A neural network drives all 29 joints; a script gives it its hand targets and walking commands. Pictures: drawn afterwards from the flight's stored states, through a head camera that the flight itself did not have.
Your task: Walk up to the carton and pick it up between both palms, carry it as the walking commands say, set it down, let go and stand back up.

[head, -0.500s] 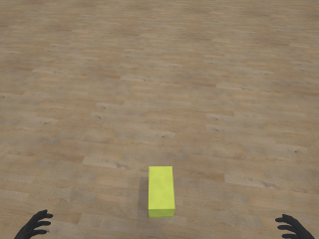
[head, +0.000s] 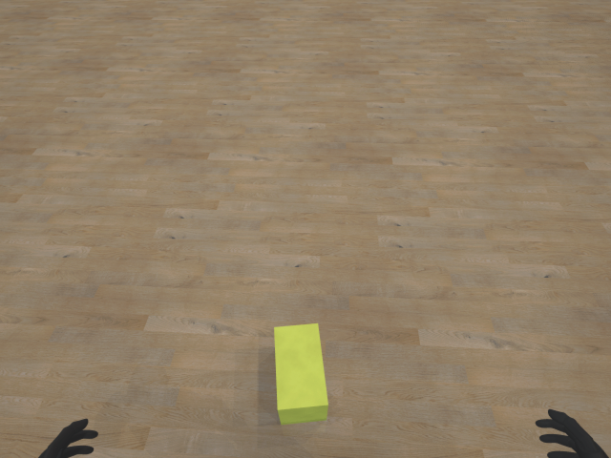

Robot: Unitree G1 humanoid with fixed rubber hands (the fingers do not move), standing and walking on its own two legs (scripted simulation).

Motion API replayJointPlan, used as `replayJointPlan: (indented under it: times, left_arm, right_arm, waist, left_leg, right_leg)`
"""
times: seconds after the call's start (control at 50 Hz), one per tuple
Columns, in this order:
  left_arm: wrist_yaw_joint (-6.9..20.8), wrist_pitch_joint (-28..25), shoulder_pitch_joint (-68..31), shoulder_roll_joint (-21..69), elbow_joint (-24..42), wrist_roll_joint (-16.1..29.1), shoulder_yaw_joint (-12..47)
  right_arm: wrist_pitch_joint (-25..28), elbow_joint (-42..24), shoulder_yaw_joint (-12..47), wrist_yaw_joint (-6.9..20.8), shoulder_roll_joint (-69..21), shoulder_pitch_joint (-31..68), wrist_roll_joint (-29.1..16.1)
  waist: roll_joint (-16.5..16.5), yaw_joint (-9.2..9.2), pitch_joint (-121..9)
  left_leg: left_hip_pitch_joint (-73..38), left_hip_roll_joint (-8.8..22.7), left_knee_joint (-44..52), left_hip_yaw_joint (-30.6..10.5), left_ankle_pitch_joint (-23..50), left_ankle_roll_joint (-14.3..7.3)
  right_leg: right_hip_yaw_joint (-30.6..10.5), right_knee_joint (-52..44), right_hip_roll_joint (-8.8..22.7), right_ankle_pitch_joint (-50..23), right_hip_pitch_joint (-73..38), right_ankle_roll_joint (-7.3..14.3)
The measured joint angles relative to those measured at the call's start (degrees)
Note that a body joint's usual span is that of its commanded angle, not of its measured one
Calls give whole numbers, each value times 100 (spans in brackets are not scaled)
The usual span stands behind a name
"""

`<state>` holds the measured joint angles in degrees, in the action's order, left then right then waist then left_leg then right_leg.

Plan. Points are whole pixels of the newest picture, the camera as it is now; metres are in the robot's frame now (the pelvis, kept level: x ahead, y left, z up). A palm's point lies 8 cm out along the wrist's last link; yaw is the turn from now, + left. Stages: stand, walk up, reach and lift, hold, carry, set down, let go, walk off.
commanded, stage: walk up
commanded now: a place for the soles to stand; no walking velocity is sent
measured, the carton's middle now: (299, 373) +0.48 +0.03 -0.69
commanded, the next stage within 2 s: none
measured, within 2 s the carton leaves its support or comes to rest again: neither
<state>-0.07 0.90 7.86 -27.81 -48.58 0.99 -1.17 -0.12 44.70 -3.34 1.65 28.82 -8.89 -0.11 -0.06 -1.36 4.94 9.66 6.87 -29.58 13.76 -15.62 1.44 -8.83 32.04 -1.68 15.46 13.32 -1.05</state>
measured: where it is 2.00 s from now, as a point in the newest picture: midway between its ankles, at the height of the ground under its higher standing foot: outside the picture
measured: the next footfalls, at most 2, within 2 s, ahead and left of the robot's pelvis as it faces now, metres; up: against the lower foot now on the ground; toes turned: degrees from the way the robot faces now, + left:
none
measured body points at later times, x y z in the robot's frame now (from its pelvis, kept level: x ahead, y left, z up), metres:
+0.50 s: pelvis +0.01 +0.00 +0.00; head +0.03 -0.01 +0.45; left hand +0.15 +0.34 -0.09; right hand +0.11 -0.35 -0.10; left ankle +0.00 +0.13 -0.73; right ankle +0.03 -0.13 -0.73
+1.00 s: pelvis +0.05 +0.02 -0.01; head +0.07 +0.02 +0.44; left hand +0.21 +0.35 -0.10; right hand +0.12 -0.32 -0.10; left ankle +0.00 +0.15 -0.73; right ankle +0.02 -0.12 -0.73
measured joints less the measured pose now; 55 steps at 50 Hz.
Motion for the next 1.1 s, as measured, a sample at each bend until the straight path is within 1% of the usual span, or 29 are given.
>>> replayJointPlan:
  times: [0.16, 0.36, 0.44, 0.56, 0.62, 0.66, 0.68, 0.72, 0.74, 0.8, 0.82, 0.84, 0.88, 0.9, 0.96, 1.0, 1.04, 1.1]
  left_arm:
    - [-23, 29, -51, 41, -226, -15, -21]
    - [-44, 51, -126, 55, -372, -39, -43]
    - [-86, 11, -40, 60, -310, -81, -61]
    - [-121, -32, 79, 71, -210, -109, -67]
    - [-155, -47, 120, 76, -157, -108, -65]
    - [-185, -51, 161, 89, -115, -104, -56]
    - [-200, -48, 181, 91, -105, -98, -49]
    - [-216, -44, 188, 78, -105, -84, -36]
    - [-221, -47, 175, 72, -106, -78, -35]
    - [-233, -45, 154, 49, -93, -77, -59]
    - [-225, -48, 157, 50, -96, -82, -66]
    - [-211, -58, 162, 53, -102, -94, -70]
    - [-201, -75, 128, 77, -123, -104, -79]
    - [-205, -79, 113, 97, -119, -100, -75]
    - [-213, -60, 125, 160, -111, -99, -56]
    - [-196, -30, 66, 175, -164, -79, -41]
    - [-178, -30, -41, 204, -223, -73, -32]
    - [-147, -46, -195, 226, -289, -86, -34]
  right_arm:
    - [-23, 283, -26, -20, -78, 35, 14]
    - [-50, 470, -71, -36, -130, 83, 26]
    - [-86, 453, -144, 5, -125, 44, 82]
    - [-114, 432, -200, 24, -125, -72, 117]
    - [-139, 404, -219, 36, -131, -102, 101]
    - [-148, 360, -225, 44, -129, -109, 86]
    - [-142, 335, -219, 42, -138, -111, 84]
    - [-101, 293, -195, 24, -179, -135, 98]
    - [-80, 278, -182, 11, -199, -146, 106]
    - [-62, 251, -152, -19, -255, -154, 125]
    - [-70, 256, -136, -24, -269, -168, 135]
    - [-80, 264, -116, -24, -279, -183, 142]
    - [-91, 284, -92, -22, -290, -163, 113]
    - [-97, 294, -89, -20, -294, -146, 80]
    - [-103, 299, -74, -37, -291, -139, 29]
    - [-42, 326, -47, -88, -332, -164, 40]
    - [16, 363, -31, -127, -352, -167, 33]
    - [40, 395, -27, -167, -361, -153, 11]
  waist:
    - [-11, 1, 24]
    - [-12, -2, 33]
    - [-12, -5, -9]
    - [46, -22, -8]
    - [97, -41, 6]
    - [126, -15, -2]
    - [126, -3, -9]
    - [88, 5, -24]
    - [75, 13, -16]
    - [85, 24, 46]
    - [95, 20, 44]
    - [100, 24, 21]
    - [126, 21, 18]
    - [136, 28, 27]
    - [132, 78, -34]
    - [49, 99, -56]
    - [21, 109, -24]
    - [31, 50, 34]
  left_leg:
    - [-66, 13, 92, 38, 8, 10]
    - [-102, 29, 104, 58, -27, 18]
    - [-82, 5, -3, 69, -143, -44]
    - [-79, 5, -202, 66, -327, -16]
    - [-37, 8, -339, 8, -445, -57]
    - [-11, -97, -363, -191, -509, -68]
    - [-21, -149, -338, -255, -493, -35]
    - [-83, -221, -228, -258, -495, -24]
    - [-114, -229, -197, -233, -493, -43]
    - [-198, -129, -260, -149, -575, -71]
    - [-212, -83, -316, -134, -629, -57]
    - [-203, -41, -384, -116, -690, -33]
    - [-132, 32, -561, -144, -788, -5]
    - [-99, 11, -621, -272, -680, -30]
    - [-111, -204, -565, -747, -832, -167]
    - [-260, -322, -256, -783, -772, -16]
    - [-347, -353, -94, -754, -678, -32]
    - [-398, -318, -20, -754, -625, -80]
  right_leg:
    - [-57, -104, -28, -44, -40, -1]
    - [-100, -140, -53, -47, -59, -4]
    - [-144, 15, -49, 56, 3, 4]
    - [-171, 255, -55, 256, 45, -7]
    - [-169, 310, -73, 326, 46, -3]
    - [-220, 308, -84, 347, 54, -8]
    - [-260, 296, -82, 349, 53, -17]
    - [-322, 277, -51, 351, 48, -37]
    - [-293, 325, -40, 332, 73, -17]
    - [96, 603, -26, 227, 180, 109]
    - [205, 534, -17, 267, 117, 138]
    - [249, 377, -16, 351, 21, 131]
    - [248, 248, -60, 443, -38, 21]
    - [236, 257, -80, 423, -34, 20]
    - [148, 253, -81, 409, -20, 34]
    - [91, 224, -5, 401, -31, -1]
    - [164, 218, 44, 271, -27, -15]
    - [359, 186, 63, 99, -45, 26]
